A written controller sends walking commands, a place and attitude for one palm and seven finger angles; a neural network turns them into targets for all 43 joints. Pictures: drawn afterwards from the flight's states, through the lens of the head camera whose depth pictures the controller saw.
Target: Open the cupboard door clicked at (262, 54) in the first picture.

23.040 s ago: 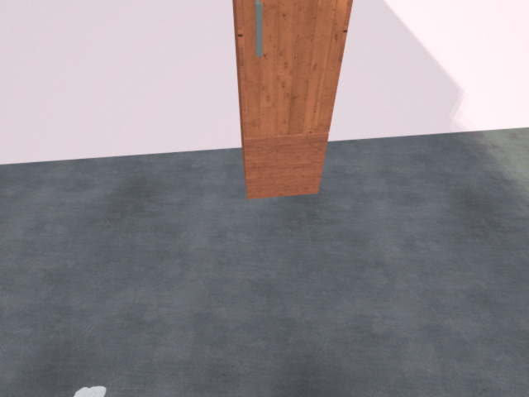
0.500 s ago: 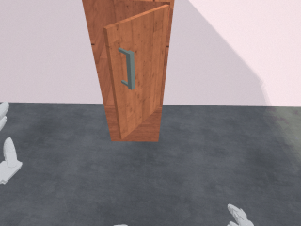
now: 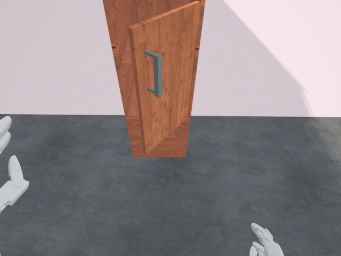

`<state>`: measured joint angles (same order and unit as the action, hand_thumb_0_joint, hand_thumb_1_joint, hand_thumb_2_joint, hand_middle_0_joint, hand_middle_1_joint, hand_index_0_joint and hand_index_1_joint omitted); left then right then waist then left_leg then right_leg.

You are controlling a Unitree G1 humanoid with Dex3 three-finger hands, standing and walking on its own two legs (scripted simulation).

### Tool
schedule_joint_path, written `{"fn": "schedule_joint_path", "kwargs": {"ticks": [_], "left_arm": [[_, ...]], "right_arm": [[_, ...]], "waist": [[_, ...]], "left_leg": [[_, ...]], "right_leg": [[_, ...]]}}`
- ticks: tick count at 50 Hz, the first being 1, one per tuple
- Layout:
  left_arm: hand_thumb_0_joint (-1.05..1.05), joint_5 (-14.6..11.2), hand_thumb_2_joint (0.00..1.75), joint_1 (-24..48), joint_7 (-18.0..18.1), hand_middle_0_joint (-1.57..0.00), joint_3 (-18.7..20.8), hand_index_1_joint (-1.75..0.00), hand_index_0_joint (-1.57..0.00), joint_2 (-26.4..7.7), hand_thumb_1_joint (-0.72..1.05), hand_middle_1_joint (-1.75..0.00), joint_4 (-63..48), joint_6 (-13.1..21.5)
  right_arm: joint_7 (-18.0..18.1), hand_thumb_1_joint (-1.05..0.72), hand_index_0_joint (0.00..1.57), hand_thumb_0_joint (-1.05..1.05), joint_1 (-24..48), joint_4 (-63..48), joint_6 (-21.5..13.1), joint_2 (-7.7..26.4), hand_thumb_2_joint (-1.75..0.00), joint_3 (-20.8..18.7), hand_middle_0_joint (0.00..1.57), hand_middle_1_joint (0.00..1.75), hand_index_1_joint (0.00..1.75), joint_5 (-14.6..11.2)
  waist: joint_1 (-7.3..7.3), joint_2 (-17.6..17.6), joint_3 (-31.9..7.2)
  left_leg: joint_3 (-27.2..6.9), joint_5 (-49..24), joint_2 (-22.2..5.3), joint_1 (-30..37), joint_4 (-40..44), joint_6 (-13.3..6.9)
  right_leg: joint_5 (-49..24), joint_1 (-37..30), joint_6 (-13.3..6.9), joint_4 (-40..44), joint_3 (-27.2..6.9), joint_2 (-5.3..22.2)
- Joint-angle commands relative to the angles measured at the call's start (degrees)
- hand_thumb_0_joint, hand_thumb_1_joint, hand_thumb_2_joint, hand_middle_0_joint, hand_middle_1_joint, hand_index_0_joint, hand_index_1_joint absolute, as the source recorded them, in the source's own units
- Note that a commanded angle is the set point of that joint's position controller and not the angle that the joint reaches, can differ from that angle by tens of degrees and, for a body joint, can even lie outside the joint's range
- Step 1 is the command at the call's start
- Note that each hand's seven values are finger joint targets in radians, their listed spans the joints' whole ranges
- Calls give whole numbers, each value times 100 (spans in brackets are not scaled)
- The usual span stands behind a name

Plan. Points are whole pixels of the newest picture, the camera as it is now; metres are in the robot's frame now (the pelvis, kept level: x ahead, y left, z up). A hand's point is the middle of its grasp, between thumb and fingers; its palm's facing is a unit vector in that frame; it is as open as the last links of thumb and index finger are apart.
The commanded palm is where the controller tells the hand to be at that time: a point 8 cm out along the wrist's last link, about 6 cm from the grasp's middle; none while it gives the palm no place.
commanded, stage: stop stepping back and stand still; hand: left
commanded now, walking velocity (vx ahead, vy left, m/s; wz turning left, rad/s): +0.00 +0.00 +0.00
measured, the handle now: (153, 74) +0.64 +0.10 +0.09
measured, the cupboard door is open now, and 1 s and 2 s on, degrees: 50 50 50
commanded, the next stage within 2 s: let the arm hang, fingers relaxed in 0.22 s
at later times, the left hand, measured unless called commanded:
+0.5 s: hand (65, 254) +0.14 +0.26 -0.09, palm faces +0.06 -0.91 -0.40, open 7.4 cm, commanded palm none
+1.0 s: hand out of the picture -0.04 +0.22 -0.16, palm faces +0.07 -0.95 -0.30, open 7.3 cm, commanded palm none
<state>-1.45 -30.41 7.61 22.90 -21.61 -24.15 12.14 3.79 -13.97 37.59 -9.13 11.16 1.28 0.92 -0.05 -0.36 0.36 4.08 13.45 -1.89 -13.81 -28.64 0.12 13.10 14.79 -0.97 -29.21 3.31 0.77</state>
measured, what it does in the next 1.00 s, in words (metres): stands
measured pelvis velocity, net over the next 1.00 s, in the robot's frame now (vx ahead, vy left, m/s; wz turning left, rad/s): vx -0.01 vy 0.00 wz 0.05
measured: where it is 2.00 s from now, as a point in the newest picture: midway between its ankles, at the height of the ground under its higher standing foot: outside the picture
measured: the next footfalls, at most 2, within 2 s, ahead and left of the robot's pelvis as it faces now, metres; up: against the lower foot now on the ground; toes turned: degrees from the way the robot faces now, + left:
none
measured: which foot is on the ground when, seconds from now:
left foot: down 0.00-1.00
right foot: down 0.00-1.00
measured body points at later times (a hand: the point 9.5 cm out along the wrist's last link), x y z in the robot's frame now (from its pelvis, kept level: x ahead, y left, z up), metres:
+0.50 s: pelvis -0.02 +0.02 -0.01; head -0.01 -0.01 +0.44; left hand +0.14 +0.31 -0.06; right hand +0.13 -0.24 -0.13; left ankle +0.02 +0.12 -0.74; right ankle +0.03 -0.11 -0.74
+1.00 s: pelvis -0.01 +0.00 +0.00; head +0.01 -0.01 +0.45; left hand -0.05 +0.27 -0.14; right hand -0.01 -0.23 -0.16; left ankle +0.02 +0.12 -0.74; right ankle +0.03 -0.11 -0.74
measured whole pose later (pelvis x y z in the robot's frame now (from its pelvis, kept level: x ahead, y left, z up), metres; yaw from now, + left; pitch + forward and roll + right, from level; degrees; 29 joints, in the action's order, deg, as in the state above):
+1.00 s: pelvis -0.01 +0.00 +0.00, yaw +3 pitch -2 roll +0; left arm 0.6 -15.8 0.6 1.7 -14.2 66.5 -1.1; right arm 0.4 -16.0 64.7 1.1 10.9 -0.8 1.3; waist -0.5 1.9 3.7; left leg 1.5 10.4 -0.7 -13.7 -25.5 -0.3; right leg 10.6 13.0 -1.1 -25.0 5.9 1.7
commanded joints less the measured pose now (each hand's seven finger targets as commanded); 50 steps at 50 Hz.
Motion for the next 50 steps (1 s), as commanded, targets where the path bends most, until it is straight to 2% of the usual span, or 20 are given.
{"fn": "schedule_joint_path", "kwargs": {"ticks": [1, 3, 7, 11, 15, 16, 17, 18, 20, 22, 23, 25, 27, 29, 32, 34, 38, 42, 45, 50], "left_arm": [[0, -9, 90, 288, 138, -20, 731, -30, -20, -1083, 90, -30, -1242, 407], [0, -10, 90, 214, 129, -20, 694, -30, -20, -1063, 90, -30, -1329, 398], [0, -24, 90, 113, 145, -20, 703, -30, -20, -1050, 90, -30, -1309, 391], [0, -33, 90, 91, 149, -20, 693, -30, -20, -1021, 90, -30, -1200, 358], [0, -18, 90, 164, 156, -20, 674, -30, -20, -1009, 90, -30, -1057, 326], [0, 432, 90, 636, -672, -20, -1636, -30, -20, -205, 90, -30, 3322, -602], [0, 351, 90, 609, -771, -20, -1499, -30, -20, -85, 90, -30, 3473, -1029], [0, 356, 90, 735, -778, -20, -1582, -30, -20, 37, 90, -30, 3614, -1099], [0, 370, 90, 986, -784, -20, -1632, -30, -20, -50, 90, -30, 4175, -1165], [0, 399, 90, 1347, -784, -20, -1680, -30, -20, -265, 90, -30, 4883, -1180], [0, 394, 90, 1546, -771, -20, -1712, -30, -20, -370, 90, -30, 5236, -1200], [0, 351, 90, 1827, -748, -20, -1867, -30, -20, -361, 90, -30, 5951, -1237], [0, 307, 90, 1904, -727, -20, -1986, -30, -20, -277, 90, -30, 6591, -1250], [0, 285, 90, 1755, -718, -20, -2028, -30, -20, -208, 90, -30, 7125, -1245], [0, 253, 90, 1483, -704, -20, -2019, -30, -20, -38, 90, -30, 7761, -1202], [0, 238, 90, 1438, -695, -20, -2012, -30, -20, -33, 90, -30, 8039, -1172], [0, 213, 90, 1429, -670, -20, -2043, -30, -20, 0, 90, -30, 8445, -1146], [0, 207, 90, 1419, -652, -20, -2050, -30, -20, 28, 90, -30, 8682, -1165], [0, 217, 90, 1459, -641, -20, -2024, -30, -20, -26, 90, -30, 8740, -1173], [0, 221, 90, 1656, -634, -20, -1988, -30, -20, -116, 90, -30, 8734, -1164]], "right_arm": [[85, -90, 20, 0, 592, -990, -292, 741, -90, -290, 20, 30, 30, -37], [84, -90, 20, 0, 600, -1023, -293, 735, -90, -306, 20, 30, 30, -36], [79, -90, 20, 0, 596, -1046, -269, 745, -90, -319, 20, 30, 30, -41], [96, -90, 20, 0, 628, -1052, -225, 730, -90, -328, 20, 30, 30, -46], [120, -90, 20, 0, 658, -1050, -179, 733, -90, -335, 20, 30, 30, -47], [-414, -90, 20, 0, 799, 466, -226, 1902, -90, -668, 20, 30, 30, -87], [-436, -90, 20, 0, 429, 387, 203, 1514, -90, -636, 20, 30, 30, -118], [-412, -90, 20, 0, 375, 356, 342, 1393, -90, -581, 20, 30, 30, -73], [-388, -90, 20, 0, 508, 344, 520, 1359, -90, -452, 20, 30, 30, -1], [-397, -90, 20, 0, 516, 530, 632, 1433, -90, -452, 20, 30, 30, 44], [-409, -90, 20, 0, 493, 628, 708, 1405, -90, -445, 20, 30, 30, 44], [-410, -90, 20, 0, 444, 905, 812, 1255, -90, -370, 20, 30, 30, 79], [-404, -90, 20, 0, 381, 1161, 872, 1130, -90, -311, 20, 30, 30, 93], [-382, -90, 20, 0, 338, 1355, 893, 1097, -90, -294, 20, 30, 30, 83], [-324, -90, 20, 0, 182, 1671, 893, 980, -90, -288, 20, 30, 30, 65], [-299, -90, 20, 0, 19, 1852, 895, 929, -90, -301, 20, 30, 30, 34], [-262, -90, 20, 0, -270, 2180, 932, 879, -90, -329, 20, 30, 30, 9], [-246, -90, 20, 0, -444, 2390, 951, 804, -90, -341, 20, 30, 30, 20], [-252, -90, 20, 0, -481, 2457, 965, 794, -90, -369, 20, 30, 30, 24], [-266, -90, 20, 0, -392, 2510, 946, 847, -90, -392, 20, 30, 30, 42]], "waist": [[-6, 465, -391], [-4, 604, -491], [2, 421, -548], [9, 250, -472], [17, 303, -314], [343, 547, 29], [196, 565, -391], [134, 218, -549], [54, -390, -438], [30, -951, -400], [62, -1004, -251], [105, -497, -67], [97, 230, 9], [14, 545, -32], [-37, 841, -259], [-29, 629, -273], [38, 321, 31], [45, 192, 234], [43, -124, 313], [44, 10, 373]], "left_leg": [[-609, -371, -452, -135, 973, -192], [-552, -456, -405, -72, 971, -157], [-477, -571, -335, 15, 837, -125], [-437, -311, -280, 38, 816, -113], [-411, 69, -246, -5, 845, -110], [-866, -989, -491, -639, -32, -268], [-773, -1288, -574, -437, 203, -227], [-930, -1254, -665, -526, 220, -334], [-1123, -501, -655, -864, 355, -462], [-958, -220, -412, -759, 188, -391], [-866, -95, -288, -662, 102, -343], [-717, -94, -161, -396, 73, -274], [-772, 32, -237, -337, 392, -239], [-916, 371, -346, -504, 752, -253], [-865, 396, -349, -372, 860, -223], [-841, 204, -368, -279, 838, -222], [-755, 75, -347, -29, 764, -206], [-751, 271, -349, -68, 878, -227], [-714, 318, -315, -37, 833, -236], [-756, 268, -343, -25, 929, -238]], "right_leg": [[-473, -451, 102, 411, -317, 160], [-573, -531, 94, 444, -314, 168], [-770, -547, 84, 612, -382, 209], [-594, -427, 77, 825, -453, 252], [-172, -254, 71, 1062, -524, 267], [-987, 349, -77, 35, -262, 598], [-608, 276, -80, -8, -396, 492], [-258, 200, -96, -177, -323, 369], [162, 18, -120, -116, -328, 336], [174, -18, -229, 231, -503, 546], [432, 157, -317, 445, -586, 687], [647, 385, -379, 667, -712, 796], [804, 336, -313, 645, -639, 686], [763, -3, -233, 625, -553, 554], [438, -326, -255, 701, -504, 559], [288, -428, -269, 817, -461, 600], [486, -127, -308, 1085, -442, 645], [750, -64, -304, 1173, -417, 648], [992, 4, -317, 1268, -418, 673], [967, 14, -308, 1226, -407, 669]]}}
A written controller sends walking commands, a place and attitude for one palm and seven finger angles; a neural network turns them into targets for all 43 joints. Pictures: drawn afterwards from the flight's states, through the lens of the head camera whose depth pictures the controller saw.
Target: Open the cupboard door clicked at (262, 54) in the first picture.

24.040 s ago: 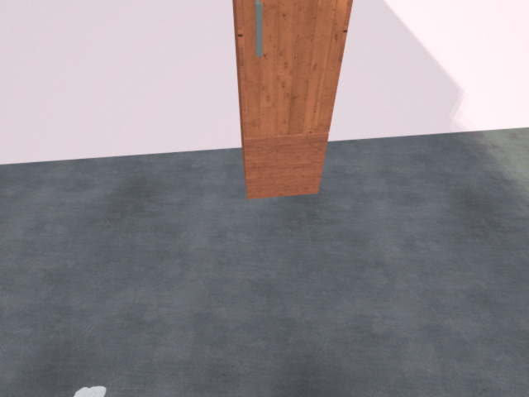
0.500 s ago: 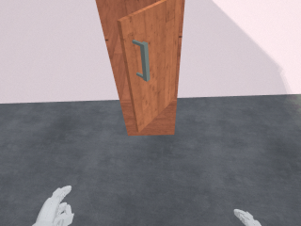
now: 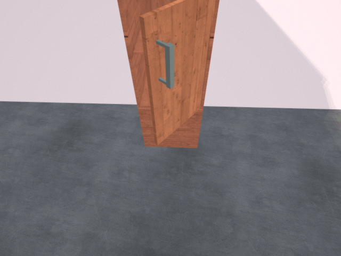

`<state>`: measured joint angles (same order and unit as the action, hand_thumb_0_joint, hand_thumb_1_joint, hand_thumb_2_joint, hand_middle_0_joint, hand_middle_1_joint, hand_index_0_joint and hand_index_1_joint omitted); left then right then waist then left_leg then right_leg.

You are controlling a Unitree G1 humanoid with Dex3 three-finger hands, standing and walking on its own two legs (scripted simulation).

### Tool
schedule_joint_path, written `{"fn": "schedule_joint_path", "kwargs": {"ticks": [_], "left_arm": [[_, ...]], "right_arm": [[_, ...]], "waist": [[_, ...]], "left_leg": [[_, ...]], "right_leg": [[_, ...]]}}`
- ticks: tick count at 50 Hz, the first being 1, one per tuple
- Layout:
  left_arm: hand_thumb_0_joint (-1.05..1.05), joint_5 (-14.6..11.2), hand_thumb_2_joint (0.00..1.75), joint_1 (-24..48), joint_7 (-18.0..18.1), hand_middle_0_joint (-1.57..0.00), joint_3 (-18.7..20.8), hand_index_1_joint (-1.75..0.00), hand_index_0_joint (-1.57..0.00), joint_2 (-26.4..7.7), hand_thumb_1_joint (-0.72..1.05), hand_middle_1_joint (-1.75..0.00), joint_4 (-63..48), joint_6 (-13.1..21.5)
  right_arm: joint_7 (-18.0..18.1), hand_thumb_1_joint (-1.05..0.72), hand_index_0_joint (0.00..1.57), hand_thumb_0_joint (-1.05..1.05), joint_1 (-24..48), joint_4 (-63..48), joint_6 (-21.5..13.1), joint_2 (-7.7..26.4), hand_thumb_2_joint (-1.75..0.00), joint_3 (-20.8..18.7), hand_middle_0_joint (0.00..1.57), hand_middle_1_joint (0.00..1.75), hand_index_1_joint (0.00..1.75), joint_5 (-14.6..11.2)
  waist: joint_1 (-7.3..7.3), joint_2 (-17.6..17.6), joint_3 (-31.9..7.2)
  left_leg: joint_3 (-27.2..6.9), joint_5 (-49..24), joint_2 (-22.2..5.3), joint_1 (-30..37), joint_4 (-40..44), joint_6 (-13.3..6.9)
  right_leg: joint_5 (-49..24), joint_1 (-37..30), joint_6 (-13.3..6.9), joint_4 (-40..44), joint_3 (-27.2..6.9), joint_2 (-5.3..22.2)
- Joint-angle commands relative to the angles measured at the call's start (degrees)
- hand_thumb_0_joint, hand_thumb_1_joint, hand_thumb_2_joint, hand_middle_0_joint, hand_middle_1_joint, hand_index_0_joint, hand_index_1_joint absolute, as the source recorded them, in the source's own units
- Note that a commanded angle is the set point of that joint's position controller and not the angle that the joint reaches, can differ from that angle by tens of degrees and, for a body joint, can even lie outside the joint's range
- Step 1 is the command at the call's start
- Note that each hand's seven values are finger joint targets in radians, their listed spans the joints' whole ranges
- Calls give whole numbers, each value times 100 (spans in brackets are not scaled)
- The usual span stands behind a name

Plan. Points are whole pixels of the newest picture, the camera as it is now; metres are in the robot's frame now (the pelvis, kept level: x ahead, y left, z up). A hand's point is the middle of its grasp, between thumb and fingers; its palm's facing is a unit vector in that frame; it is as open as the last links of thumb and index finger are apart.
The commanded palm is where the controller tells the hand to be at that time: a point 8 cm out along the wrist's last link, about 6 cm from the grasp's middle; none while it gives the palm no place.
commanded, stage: let the arm hang, fingers relaxed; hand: left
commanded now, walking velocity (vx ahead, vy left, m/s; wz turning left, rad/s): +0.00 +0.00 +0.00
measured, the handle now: (165, 65) +0.66 +0.07 +0.09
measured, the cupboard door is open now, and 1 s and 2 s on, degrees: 50 50 50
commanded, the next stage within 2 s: look to check the result in 0.42 s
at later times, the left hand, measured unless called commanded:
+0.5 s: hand out of the picture +0.09 +0.22 -0.15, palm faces +0.00 -0.95 -0.30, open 7.4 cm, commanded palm none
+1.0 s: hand out of the picture +0.09 +0.22 -0.15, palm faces -0.01 -0.94 -0.33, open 7.4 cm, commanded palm none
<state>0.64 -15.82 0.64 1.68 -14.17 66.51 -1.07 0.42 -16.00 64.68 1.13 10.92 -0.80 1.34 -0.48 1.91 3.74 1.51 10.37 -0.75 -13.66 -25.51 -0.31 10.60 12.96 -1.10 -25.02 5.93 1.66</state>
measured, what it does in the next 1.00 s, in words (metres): stands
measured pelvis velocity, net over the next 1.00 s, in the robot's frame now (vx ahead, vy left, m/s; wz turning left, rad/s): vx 0.03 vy -0.02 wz -0.01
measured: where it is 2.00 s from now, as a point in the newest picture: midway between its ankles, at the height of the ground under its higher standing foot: outside the picture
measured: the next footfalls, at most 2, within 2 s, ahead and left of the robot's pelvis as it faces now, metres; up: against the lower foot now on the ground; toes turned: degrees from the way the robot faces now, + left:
left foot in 1.96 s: +0.13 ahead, +0.05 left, +0.00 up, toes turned -38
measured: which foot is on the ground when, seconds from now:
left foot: down 0.00-1.00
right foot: down 0.00-1.00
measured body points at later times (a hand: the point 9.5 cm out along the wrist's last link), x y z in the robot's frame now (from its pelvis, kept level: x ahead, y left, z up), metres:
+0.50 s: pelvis +0.01 -0.01 +0.01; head +0.03 -0.02 +0.46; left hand +0.09 +0.27 -0.13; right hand +0.06 -0.28 -0.15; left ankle +0.04 +0.12 -0.74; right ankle +0.03 -0.11 -0.74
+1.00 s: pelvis +0.03 -0.02 +0.01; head +0.05 -0.03 +0.46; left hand +0.09 +0.27 -0.13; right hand +0.09 -0.29 -0.15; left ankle +0.04 +0.12 -0.74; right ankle +0.03 -0.11 -0.74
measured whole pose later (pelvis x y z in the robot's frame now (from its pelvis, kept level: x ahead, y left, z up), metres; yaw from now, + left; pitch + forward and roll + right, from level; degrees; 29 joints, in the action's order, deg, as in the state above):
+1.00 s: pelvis +0.03 -0.02 +0.01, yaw -1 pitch -1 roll +0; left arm 0.6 -6.8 0.2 1.1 -16.7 66.1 0.7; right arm 0.2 -7.1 65.2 0.1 17.2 -0.4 1.2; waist -0.2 1.9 3.6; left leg 1.7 9.2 -1.9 -7.1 -17.6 1.3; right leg 10.0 7.2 -2.0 -18.3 5.8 0.1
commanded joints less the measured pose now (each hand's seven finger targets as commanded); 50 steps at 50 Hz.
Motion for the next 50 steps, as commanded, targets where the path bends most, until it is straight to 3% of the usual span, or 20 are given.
{"fn": "schedule_joint_path", "kwargs": {"ticks": [1, 4, 20, 28, 34, 50], "left_arm": [[0, 14, 90, 241, 60, -20, 135, -30, -20, -885, 90, -30, -337, 157], [0, 20, 90, 341, 56, -20, 145, -30, -20, -940, 90, -30, -346, 177], [0, 24, 90, 973, 25, -20, 144, -30, -20, -1199, 90, -30, -459, 260], [0, 11, 90, 997, 31, -20, 141, -30, -20, -1316, 90, -30, -411, 292], [0, 2, 90, 1019, 34, -20, 127, -30, -20, -1359, 90, -30, -357, 288], [0, 1, 90, 1051, 54, -20, 127, -30, -20, -1434, 90, -30, -358, 323]], "right_arm": [[70, -90, 20, 0, -132, -194, -89, 902, -90, -185, 20, 30, 30, 4], [59, -90, 20, 0, 55, -218, -120, 958, -90, -188, 20, 30, 30, -3], [27, -90, 20, 0, 666, -252, -175, 1328, -90, -158, 20, 30, 30, 0], [40, -90, 20, 0, 764, -252, -175, 1475, -90, -151, 20, 30, 30, -26], [43, -90, 20, 0, 804, -217, -152, 1522, -90, -143, 20, 30, 30, -23], [56, -90, 20, 0, 904, -217, -174, 1596, -90, -138, 20, 30, 30, -31]], "waist": [[72, -166, 52], [24, -191, 54], [55, -54, -216], [58, -121, -461], [81, -198, -337], [82, -184, -492]], "left_leg": [[-560, 589, -484, -81, 704, -199], [-572, 374, -513, -111, 768, -199], [-539, -264, -566, 297, 933, -107], [-506, -574, -604, 567, 902, -94], [-484, -491, -607, 606, 923, -79], [-435, -838, -659, 791, 970, -57]], "right_leg": [[1123, 135, -284, 753, -661, 549], [840, -39, -250, 734, -640, 562], [282, -400, -195, 955, -736, 633], [-168, -573, -196, 1003, -721, 653], [-70, -509, -191, 1104, -733, 654], [-851, -732, -167, 1048, -731, 663]]}}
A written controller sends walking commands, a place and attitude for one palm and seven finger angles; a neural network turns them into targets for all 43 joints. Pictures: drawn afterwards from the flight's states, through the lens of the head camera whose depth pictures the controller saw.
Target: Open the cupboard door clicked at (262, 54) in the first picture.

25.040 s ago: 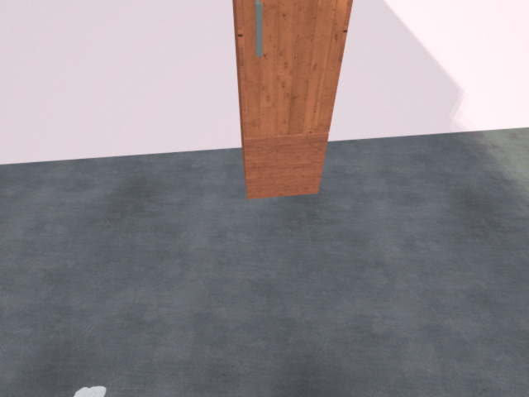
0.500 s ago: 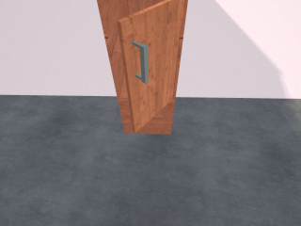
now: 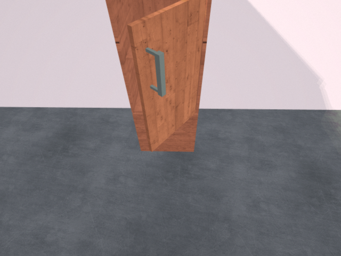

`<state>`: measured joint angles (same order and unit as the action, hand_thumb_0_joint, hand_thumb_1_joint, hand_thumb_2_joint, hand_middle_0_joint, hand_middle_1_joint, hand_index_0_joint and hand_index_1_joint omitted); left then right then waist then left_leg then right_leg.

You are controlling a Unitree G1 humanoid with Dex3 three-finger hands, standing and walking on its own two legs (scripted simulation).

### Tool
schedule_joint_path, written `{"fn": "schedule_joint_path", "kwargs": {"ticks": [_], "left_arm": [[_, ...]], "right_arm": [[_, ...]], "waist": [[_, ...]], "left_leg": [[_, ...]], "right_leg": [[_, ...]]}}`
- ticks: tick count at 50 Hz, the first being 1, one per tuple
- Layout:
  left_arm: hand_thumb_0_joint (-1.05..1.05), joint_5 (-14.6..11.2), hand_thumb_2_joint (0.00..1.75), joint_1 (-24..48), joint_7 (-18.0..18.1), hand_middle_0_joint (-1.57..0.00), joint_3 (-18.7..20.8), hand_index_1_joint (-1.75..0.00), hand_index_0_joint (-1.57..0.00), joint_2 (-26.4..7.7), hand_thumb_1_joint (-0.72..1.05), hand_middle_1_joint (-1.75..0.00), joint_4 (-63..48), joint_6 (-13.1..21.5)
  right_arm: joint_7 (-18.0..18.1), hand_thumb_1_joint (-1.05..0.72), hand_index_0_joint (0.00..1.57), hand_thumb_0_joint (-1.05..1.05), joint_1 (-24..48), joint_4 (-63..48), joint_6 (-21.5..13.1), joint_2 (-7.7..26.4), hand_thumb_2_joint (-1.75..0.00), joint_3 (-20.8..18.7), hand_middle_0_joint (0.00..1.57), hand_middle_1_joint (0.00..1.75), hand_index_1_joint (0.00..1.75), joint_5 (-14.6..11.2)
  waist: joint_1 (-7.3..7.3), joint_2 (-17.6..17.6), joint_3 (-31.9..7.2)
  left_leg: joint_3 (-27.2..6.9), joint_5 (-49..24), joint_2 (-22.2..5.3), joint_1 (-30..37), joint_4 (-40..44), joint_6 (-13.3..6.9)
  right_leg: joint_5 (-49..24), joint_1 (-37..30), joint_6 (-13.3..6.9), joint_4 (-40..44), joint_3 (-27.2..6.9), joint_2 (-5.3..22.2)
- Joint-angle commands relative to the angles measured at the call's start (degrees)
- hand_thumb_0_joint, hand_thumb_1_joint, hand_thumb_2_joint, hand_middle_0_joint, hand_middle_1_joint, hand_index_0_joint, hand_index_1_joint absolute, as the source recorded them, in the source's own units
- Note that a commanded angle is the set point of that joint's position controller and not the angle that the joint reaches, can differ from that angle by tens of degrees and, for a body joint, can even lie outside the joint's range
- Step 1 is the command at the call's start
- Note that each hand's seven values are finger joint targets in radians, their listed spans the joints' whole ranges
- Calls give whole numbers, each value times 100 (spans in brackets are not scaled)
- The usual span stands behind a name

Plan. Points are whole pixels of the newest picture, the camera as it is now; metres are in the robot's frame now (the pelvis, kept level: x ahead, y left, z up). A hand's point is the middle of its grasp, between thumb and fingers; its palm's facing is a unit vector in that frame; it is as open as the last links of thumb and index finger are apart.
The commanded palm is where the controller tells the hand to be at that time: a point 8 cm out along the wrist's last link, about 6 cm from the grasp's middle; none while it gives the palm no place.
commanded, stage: walk to a spot facing it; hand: left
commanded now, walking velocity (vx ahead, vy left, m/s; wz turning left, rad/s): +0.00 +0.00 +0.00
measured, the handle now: (156, 73) +0.62 +0.09 +0.08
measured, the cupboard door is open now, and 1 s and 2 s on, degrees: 50 50 50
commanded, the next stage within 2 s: none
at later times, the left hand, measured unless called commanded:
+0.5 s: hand out of the picture +0.08 +0.20 -0.18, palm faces -0.13 -0.96 -0.24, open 7.4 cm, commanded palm none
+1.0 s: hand out of the picture +0.12 +0.18 -0.19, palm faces -0.35 -0.91 -0.24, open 7.4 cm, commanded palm none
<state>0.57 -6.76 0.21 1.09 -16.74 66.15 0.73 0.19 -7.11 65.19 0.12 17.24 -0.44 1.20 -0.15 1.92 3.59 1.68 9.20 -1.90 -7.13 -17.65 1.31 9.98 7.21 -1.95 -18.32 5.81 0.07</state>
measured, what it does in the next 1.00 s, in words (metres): steps on the spot, turning right: left foot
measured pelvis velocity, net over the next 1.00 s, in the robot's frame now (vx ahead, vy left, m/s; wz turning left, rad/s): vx -0.02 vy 0.01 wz -0.44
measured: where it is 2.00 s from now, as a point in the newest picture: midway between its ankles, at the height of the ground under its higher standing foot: outside the picture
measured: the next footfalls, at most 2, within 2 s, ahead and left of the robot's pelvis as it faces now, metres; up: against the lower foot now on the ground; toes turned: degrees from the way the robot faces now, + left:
left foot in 0.96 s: +0.10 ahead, +0.07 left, +0.00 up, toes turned -37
right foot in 1.18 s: -0.04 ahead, -0.15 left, +0.00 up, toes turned -32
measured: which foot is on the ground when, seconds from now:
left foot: down 0.00-0.60, up 0.62-0.94, down 0.96-1.00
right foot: down 0.00-0.94, up 0.96-1.00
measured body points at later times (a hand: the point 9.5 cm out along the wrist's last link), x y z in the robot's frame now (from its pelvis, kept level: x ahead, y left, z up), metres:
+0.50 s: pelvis -0.01 +0.00 -0.02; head +0.03 -0.01 +0.43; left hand +0.09 +0.25 -0.16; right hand -0.01 -0.25 -0.17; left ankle +0.00 +0.13 -0.75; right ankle -0.01 -0.09 -0.74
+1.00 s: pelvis -0.02 +0.01 -0.02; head +0.03 -0.01 +0.43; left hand +0.14 +0.23 -0.17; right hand -0.01 -0.27 -0.15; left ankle +0.03 +0.14 -0.75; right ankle -0.04 -0.11 -0.73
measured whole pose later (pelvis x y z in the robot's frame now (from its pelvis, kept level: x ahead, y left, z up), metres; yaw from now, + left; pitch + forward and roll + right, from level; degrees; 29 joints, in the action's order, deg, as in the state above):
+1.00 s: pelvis -0.02 +0.01 -0.02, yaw -25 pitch +2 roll +0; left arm 1.0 -11.1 -0.9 5.4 -13.8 54.2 -4.1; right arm 2.3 -5.6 50.5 -0.1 12.0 -2.5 1.3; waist -1.6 -1.0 4.9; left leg 0.1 15.8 -2.9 -16.0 -30.9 1.9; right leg 23.7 25.8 0.6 -44.1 -6.4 -5.3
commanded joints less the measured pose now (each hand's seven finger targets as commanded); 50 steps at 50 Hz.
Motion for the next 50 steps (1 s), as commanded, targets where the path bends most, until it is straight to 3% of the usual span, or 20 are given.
{"fn": "schedule_joint_path", "kwargs": {"ticks": [1, 6, 10, 18, 21, 24, 28, 29, 30, 31, 32, 35, 38, 42, 45, 46, 47, 48, 49, 50], "left_arm": [[0, 4, 90, 141, 95, -20, 186, -30, -20, -1172, 90, -30, -323, 145], [0, 10, 90, 189, 91, -20, 195, -30, -20, -1190, 90, -30, -357, 140], [0, 10, 90, -79, 126, -20, 154, -30, -20, -634, 90, -30, -397, -71], [0, 64, 90, -289, 64, -20, 395, -30, -20, -697, 90, -30, -951, -255], [0, 65, 90, -191, -1, -20, 410, -30, -20, -495, 90, -30, -1196, -310], [0, 62, 90, -78, -64, -20, 452, -30, -20, -254, 90, -30, -1434, -413], [0, 62, 90, -657, -131, -20, 479, -30, -20, -65, 90, -30, -1358, -322], [0, 74, 90, -992, -114, -20, 535, -30, -20, -215, 90, -30, -1273, -290], [0, 151, 90, -1194, -25, -20, 658, -30, -20, -821, 90, -30, -1243, -222], [0, 78, 90, -1335, 30, -20, 691, -30, -20, -1148, 90, -30, -1234, -220], [0, 68, 90, -1133, 36, -20, 689, -30, -20, -1193, 90, -30, -1348, -253], [0, 88, 90, -610, 156, -20, 615, -30, -20, -610, 90, -30, -1495, -182], [0, 117, 90, -708, 160, -20, 631, -30, -20, -650, 90, -30, -1462, -164], [0, 123, 90, -679, 87, -20, 672, -30, -20, -760, 90, -30, -1486, -232], [0, 66, 90, -335, 60, -20, 641, -30, -20, -655, 90, -30, -1590, -276], [0, 8, 90, -348, 28, -20, 579, -30, -20, -386, 90, -30, -1702, -295], [0, -38, 90, -379, -65, -20, 502, -30, -20, -108, 90, -30, -1849, -285], [0, 25, 90, -143, -108, -20, 534, -30, -20, -332, 90, -30, -2001, -240], [0, 97, 90, 4, -144, -20, 573, -30, -20, -348, 90, -30, -1975, -257], [0, 85, 90, -21, -168, -20, 591, -30, -20, -274, 90, -30, -1904, -288]], "right_arm": [[80, -90, 20, 0, 17, -282, -75, 975, -90, -176, 20, 30, 30, -15], [86, -90, 20, 0, 48, -291, -84, 1002, -90, -182, 20, 30, 30, -7], [147, -90, 20, 0, -423, -275, 62, 341, -90, -111, 20, 30, 30, 5], [251, -90, 20, 0, -633, -825, 132, 401, -90, -346, 20, 30, 30, -11], [270, -90, 20, 0, -695, -935, 113, 532, -90, -427, 20, 30, 30, 33], [283, -90, 20, 0, -741, -1035, 37, 661, -90, -473, 20, 30, 30, 90], [268, -90, 20, 0, -344, -1176, 19, 667, -90, -506, 20, 30, 30, 105], [260, -90, 20, 0, -238, -1228, 55, 624, -90, -516, 20, 30, 30, 50], [227, -90, 20, 0, -227, -1396, 101, 246, -90, -499, 20, 30, 30, -35], [182, -90, 20, 0, -59, -1539, 165, 128, -90, -466, 20, 30, 30, -67], [134, -90, 20, 0, -60, -1558, 177, 51, -90, -462, 20, 30, 30, -65], [181, -90, 20, 0, -53, -1489, 153, 80, -90, -461, 20, 30, 30, -47], [186, -90, 20, 0, -47, -1504, 132, -118, -90, -408, 20, 30, 30, -94], [195, -90, 20, 0, -10, -1609, 122, -125, -90, -411, 20, 30, 30, -127], [259, -90, 20, 0, -627, -1471, 32, -2, -90, -421, 20, 30, 30, -136], [307, -90, 20, 0, -744, -1449, -24, 355, -90, -475, 20, 30, 30, -84], [325, -90, 20, 0, -686, -1571, -42, 935, -90, -564, 20, 30, 30, 27], [354, -90, 20, 0, -634, -1703, -21, 1021, -90, -574, 20, 30, 30, 34], [314, -90, 20, 0, -559, -1686, -77, 883, -90, -558, 20, 30, 30, 117], [305, -90, 20, 0, -355, -1731, -75, 762, -90, -518, 20, 30, 30, 129]], "waist": [[48, -184, -477], [49, -173, -472], [93, -198, -424], [111, -372, -504], [137, 322, -276], [119, 1173, -204], [-248, 499, -448], [-395, -1, -423], [-424, -1768, -341], [-578, -2025, -260], [-427, -1200, -68], [-84, -1202, -535], [-98, -773, -841], [-110, -1083, -602], [229, -945, -797], [279, 23, -762], [231, 1717, -637], [261, 1098, -492], [200, 619, -404], [48, 853, -308]], "left_leg": [[-451, -692, -546, 141, 193, -221], [-420, -781, -567, 209, 187, -213], [-13, -630, -613, 81, -250, -81], [296, -161, -686, -104, -984, -147], [-150, 20, -1236, -37, -455, -397], [-921, -454, -2377, -340, 331, -1195], [215, -1292, -1858, -482, -887, -665], [475, -554, -1473, -926, -1563, -362], [1015, 1360, -512, -1984, -2978, 105], [448, 2861, -72, -2354, -4269, 151], [-65, 2607, -171, -2452, -4718, 101], [-313, 1789, -272, -2445, -4803, 168], [-173, 1834, -115, -1937, -3728, 193], [-129, 1627, 85, -1469, -2674, 120], [-123, 690, 55, -60, -816, 40], [-967, 797, -739, 724, -68, -227], [-2457, 423, -2308, 878, 453, -853], [-2574, 8, -2847, 72, 377, -1341], [-2242, -824, -2579, -194, 204, -1415], [-1593, -1459, -2181, -351, -28, -1240]], "right_leg": [[-764, -158, -87, 395, -731, 825], [-926, -137, -98, 378, -783, 809], [-1379, 72, -51, -12, -940, 791], [-1559, 644, -214, -616, -1419, 689], [-791, 1345, -49, -1418, -1116, 221], [2082, 1846, 123, -3836, -641, -6], [1309, 820, 103, -2254, -342, 150], [250, 288, 62, -1226, -459, 168], [-930, -155, -397, -70, -2594, 1373], [-1506, 164, -1034, 349, -3603, 2129], [-448, 549, -1277, 274, -3522, 1965], [-1462, 216, -1037, -169, -2975, 1369], [-2163, -7, -1023, -372, -2890, 1209], [-1548, 378, -904, -259, -3099, 1009], [-1089, 1073, -408, -666, -2910, 632], [-93, 2077, -95, -1216, -2434, 66], [1984, 2950, 267, -2606, -1305, -524], [2376, 2744, 412, -3708, -989, -180], [2229, 2687, 425, -4412, -933, -148], [2062, 2648, 462, -4649, -881, -42]]}}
